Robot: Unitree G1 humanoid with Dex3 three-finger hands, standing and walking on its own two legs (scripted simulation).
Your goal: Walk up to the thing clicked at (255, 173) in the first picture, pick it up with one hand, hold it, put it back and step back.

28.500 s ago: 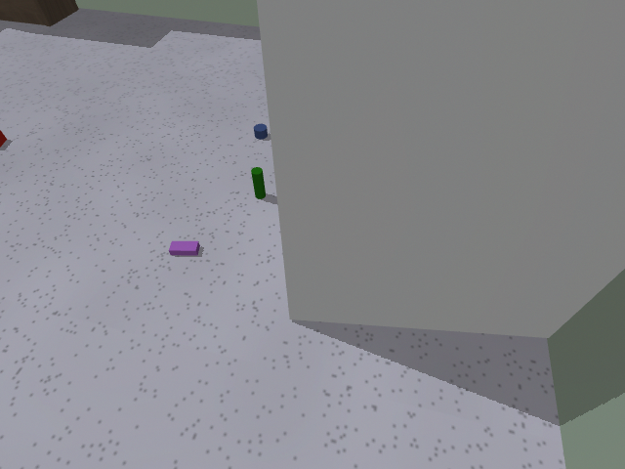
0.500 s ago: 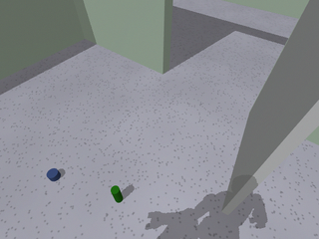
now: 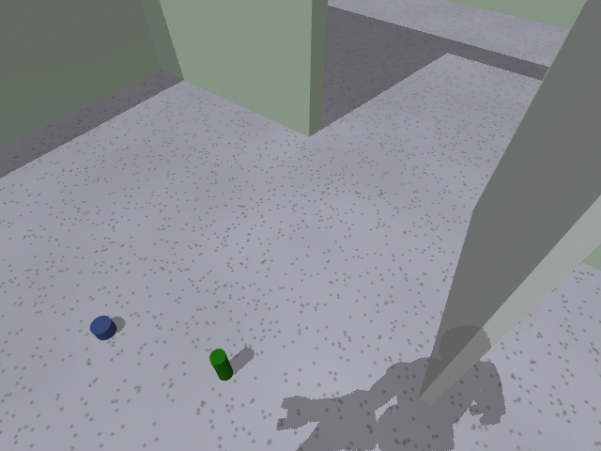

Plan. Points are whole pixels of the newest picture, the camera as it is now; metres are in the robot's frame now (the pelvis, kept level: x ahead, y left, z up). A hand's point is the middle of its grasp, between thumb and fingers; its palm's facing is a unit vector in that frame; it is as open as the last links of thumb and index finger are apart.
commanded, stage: stand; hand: left
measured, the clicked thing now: (221, 365) +0.47 +0.27 -0.71
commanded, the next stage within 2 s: none
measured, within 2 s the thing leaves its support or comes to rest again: neither
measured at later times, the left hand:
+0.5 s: hand out of the picture +0.07 +0.26 -0.15, palm faces -0.03 -0.94 -0.35, open 7.4 cm
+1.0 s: hand out of the picture +0.07 +0.25 -0.15, palm faces -0.03 -0.94 -0.35, open 7.4 cm
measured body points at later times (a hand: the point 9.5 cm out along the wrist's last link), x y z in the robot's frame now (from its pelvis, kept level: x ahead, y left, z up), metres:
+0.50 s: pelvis +0.00 +0.00 +0.00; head +0.00 +0.00 +0.45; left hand +0.08 +0.31 -0.13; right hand +0.07 -0.30 -0.14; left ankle +0.01 +0.14 -0.75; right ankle +0.00 -0.14 -0.75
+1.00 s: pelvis +0.00 +0.00 +0.00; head +0.01 -0.01 +0.45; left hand +0.08 +0.30 -0.13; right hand +0.08 -0.31 -0.14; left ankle +0.01 +0.14 -0.75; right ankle +0.00 -0.14 -0.75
